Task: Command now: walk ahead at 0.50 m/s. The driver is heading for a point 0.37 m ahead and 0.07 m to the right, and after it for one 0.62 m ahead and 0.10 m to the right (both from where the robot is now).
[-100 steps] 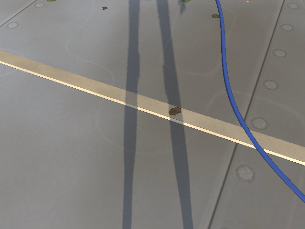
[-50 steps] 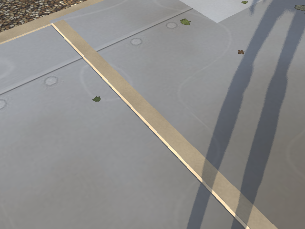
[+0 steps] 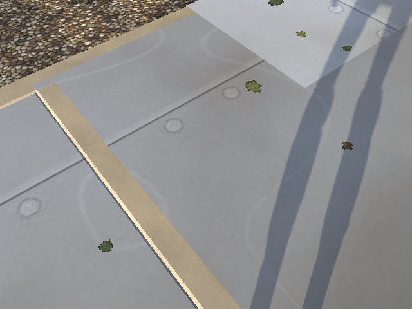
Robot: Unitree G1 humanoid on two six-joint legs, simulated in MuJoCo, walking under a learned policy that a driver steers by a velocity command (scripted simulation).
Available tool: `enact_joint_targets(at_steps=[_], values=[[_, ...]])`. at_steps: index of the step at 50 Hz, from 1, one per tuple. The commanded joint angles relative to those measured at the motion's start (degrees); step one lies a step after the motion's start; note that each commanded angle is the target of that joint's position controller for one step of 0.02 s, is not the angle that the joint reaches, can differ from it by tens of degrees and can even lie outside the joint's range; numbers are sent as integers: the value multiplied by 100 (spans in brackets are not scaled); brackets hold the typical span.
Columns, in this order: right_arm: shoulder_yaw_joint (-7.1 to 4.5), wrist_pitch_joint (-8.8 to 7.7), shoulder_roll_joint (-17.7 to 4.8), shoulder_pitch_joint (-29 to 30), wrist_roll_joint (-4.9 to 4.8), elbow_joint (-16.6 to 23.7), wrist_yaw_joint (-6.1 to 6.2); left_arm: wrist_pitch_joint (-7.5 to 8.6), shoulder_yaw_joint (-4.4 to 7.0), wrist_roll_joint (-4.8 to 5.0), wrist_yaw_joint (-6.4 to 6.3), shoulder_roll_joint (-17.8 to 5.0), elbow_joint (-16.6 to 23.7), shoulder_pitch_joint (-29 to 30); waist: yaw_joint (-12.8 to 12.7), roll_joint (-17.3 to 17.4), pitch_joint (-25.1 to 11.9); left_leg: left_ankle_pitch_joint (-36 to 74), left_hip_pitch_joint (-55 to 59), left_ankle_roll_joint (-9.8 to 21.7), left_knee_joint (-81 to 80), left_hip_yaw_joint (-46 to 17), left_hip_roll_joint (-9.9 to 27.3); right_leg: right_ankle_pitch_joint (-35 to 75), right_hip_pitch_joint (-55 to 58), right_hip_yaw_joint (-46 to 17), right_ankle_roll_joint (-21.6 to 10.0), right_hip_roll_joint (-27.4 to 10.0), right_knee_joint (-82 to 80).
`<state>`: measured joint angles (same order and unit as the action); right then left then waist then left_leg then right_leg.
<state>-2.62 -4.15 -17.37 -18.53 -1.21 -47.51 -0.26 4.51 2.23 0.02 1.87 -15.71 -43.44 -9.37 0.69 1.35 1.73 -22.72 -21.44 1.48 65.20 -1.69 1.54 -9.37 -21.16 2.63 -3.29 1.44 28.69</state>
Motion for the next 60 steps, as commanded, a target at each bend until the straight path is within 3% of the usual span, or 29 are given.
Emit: enact_joint_targets(at_steps=[1, 4, 10, 15, 18, 19, 20, 21, 22, 23, 24, 25, 26, 29, 31, 37, 40, 42, 44, 46, 47, 48, 49, 50, 51, 52, 55, 57, 60], values=[[-164, -59, -544, 126, 47, 486, 21, 83, 160, -67, -6, -605, 174, -282, -82, -678, -370, 550, -1439, -19, -44, -279, 612, 217, 1404, -2010, -1016, -1510, -1750], [-121, 64, -344, 245, 91, 513, 55, 164, 216, -14, -32, -762, 31, -345, 14, -563, -187, 991, -1475, -189, -617, -194, 670, 819, 1062, -1467, -1129, -1442, -2081], [-26, -28, -137, 1421, 81, 778, -33, 92, 269, 55, -147, -972, -259, -812, -371, -431, 82, 2729, -1367, -259, -2721, 46, 468, 1014, 1252, -672, -849, -1159, -2204], [-28, -93, -232, 2074, 21, 1032, -179, -48, 312, 119, -178, -1073, -557, -1241, -534, -471, 249, 2480, -1468, -72, -3457, 29, 316, 1056, 2098, -779, -767, -1542, -1858], [-106, -125, -435, 1706, 39, 971, -220, -136, 357, 134, -220, -1177, -612, -1126, -218, -602, 6, 1871, -803, 172, -3688, 190, 113, 2195, 2455, -772, -598, -1637, -1248], [-205, -128, -592, 1095, 61, 786, -196, -169, 343, 134, -231, -1151, -602, -1017, 135, -564, -364, 1882, 84, 312, -3844, 372, -66, 3044, 2362, -570, -472, -1425, -516], [-348, -118, -896, 159, 85, 518, -140, -179, 257, 72, -246, -941, -556, -1051, 512, -393, -1047, 2014, 1558, 524, -3686, 200, 119, 2901, 1766, -329, -286, -1112, 688], [-483, -96, -1488, -560, 212, 438, -86, -100, 69, -11, -213, -386, -371, -1558, 495, 717, -1998, 1703, 3897, 1263, -3645, -1958, 1624, 828, -333, -57, 88, -402, 2917], [-433, -57, -1253, -743, 117, 364, -99, 17, 11, 66, -184, -268, -464, -1680, 536, 1502, -2492, 638, 4503, 1743, -4573, -3884, 2227, -2366, -1599, -640, 213, 183, 4136], [-308, -62, -880, -446, 88, 403, -91, 95, 182, 236, -152, -888, -392, -1222, 622, 883, -1654, 65, 3885, 1435, -4765, -3321, 2060, -2223, -2177, -1055, 123, -169, 4609], [-252, -68, -703, -79, 107, 453, -70, 123, 204, 300, -145, -940, -262, -794, 500, 621, -1025, 190, 3116, 1198, -4885, -2492, 1864, -1704, -2259, -907, 60, -471, 4489], [-200, -90, -532, 288, 135, 454, -76, 100, 211, 244, -169, -870, -242, -610, 317, 346, -577, 580, 2350, 1067, -5118, -1902, 1630, -1253, -2068, -820, 88, -681, 4140], [-154, -143, -348, 543, 166, 462, -83, 25, 255, 186, -196, -829, -280, -646, 132, 439, -355, 964, 1858, 955, -5317, -1430, 1430, -920, -1791, -866, 115, -851, 3824], [-181, -264, -334, 729, 216, 344, -87, -194, 234, 180, -212, -486, -383, -919, -121, 412, -170, 1827, 1215, 953, -5734, -582, 1293, -416, -1367, -902, 239, -929, 3611], [-223, -296, -434, 674, 245, 234, -47, -248, 246, 163, -230, -439, -285, -709, -125, 262, -33, 2276, 1250, 961, -5832, -163, 1282, 49, -1678, -1002, 304, -916, 3262], [-265, -223, -630, 451, 190, 21, 92, -174, 165, 97, -54, -225, 59, 265, 199, 82, 242, 2705, 1593, 749, -5974, 887, 1125, 1520, -1629, -469, 279, -781, 1365], [-312, -98, -734, 115, 122, -151, 118, -176, 125, 104, 50, -177, 343, 762, 384, -1, 409, 3050, 2325, 741, -5769, 1058, 1354, 1317, -1949, -287, 154, -736, 887], [-320, 35, -763, 62, 78, -235, 135, -164, 126, 49, 117, -165, 510, 918, 329, 17, 470, 4359, 2577, 690, -5296, 1162, 1419, 880, -1824, -77, 49, -542, 591], [-349, 138, -910, 145, 26, -233, 193, -140, 211, 5, 168, -338, 530, 564, 46, 312, 70, 6273, 2761, 560, -4493, 1193, 1408, 416, -1103, 191, -116, -162, 532], [-338, 194, -944, 359, 2, -193, 227, -109, 444, 4, 116, -778, 200, -725, -695, 258, -676, 6342, 2385, 243, -2782, 1320, 1068, 1207, 697, 187, -398, 173, -170], [-248, 127, -738, 226, 140, -79, 212, -153, 559, -57, -20, -1242, 79, -1292, -855, -396, -1314, 4202, 1112, -56, -1197, 1326, 717, 3481, 2432, -791, -702, -629, 44], [12, 12, -1, -644, 300, -22, 66, -174, 511, -163, -104, -1607, 161, -1008, -123, -1635, -2253, -1749, -996, -440, 982, 839, -272, 5957, 4454, -3221, -2019, -2423, 454], [-98, -69, -540, -534, 74, -345, -20, -196, 407, -125, -81, -1125, 199, -1343, -634, -686, -3191, -1895, -920, -407, 1422, -428, -236, 5591, 4399, -3479, -2219, -2515, 121], [-160, -72, -679, 149, -145, -127, -34, -193, 359, -62, -69, -993, 202, -914, -620, -637, -2272, -1544, -1338, -340, 1275, -364, 63, 5101, 3756, -2600, -1917, -2203, -101], [-131, -55, -574, 491, -91, -50, 27, -179, 310, 39, -69, -788, 191, -487, -461, -318, -1441, -1108, -1531, -324, 783, -174, 277, 4351, 2857, -2083, -1577, -1868, -354], [-164, 13, -574, 605, 18, -112, 103, -178, 239, 39, -86, -577, 209, -167, -295, -152, -998, -763, -1306, -360, 422, -140, 412, 3886, 2030, -1799, -1399, -1689, -630], [-161, 298, -325, 97, 86, -273, 217, -138, 223, -142, -68, -543, 182, 315, 206, -456, -821, -170, -52, -487, -398, -67, 443, 3619, 533, -1140, -1300, -1384, -1139], [-141, 351, -250, 123, 123, -296, 278, -121, 226, -170, -103, -569, 95, 446, 260, -591, -862, 132, 176, -542, -1173, -35, 415, 3567, 355, -867, -1247, -1265, -1188], [-132, 408, -282, 445, 126, -286, 285, -192, 219, -152, -181, -606, -70, 403, 110, -696, -958, 848, 422, -536, -2028, -30, 399, 2403, 445, -816, -1094, -1205, -1308]])
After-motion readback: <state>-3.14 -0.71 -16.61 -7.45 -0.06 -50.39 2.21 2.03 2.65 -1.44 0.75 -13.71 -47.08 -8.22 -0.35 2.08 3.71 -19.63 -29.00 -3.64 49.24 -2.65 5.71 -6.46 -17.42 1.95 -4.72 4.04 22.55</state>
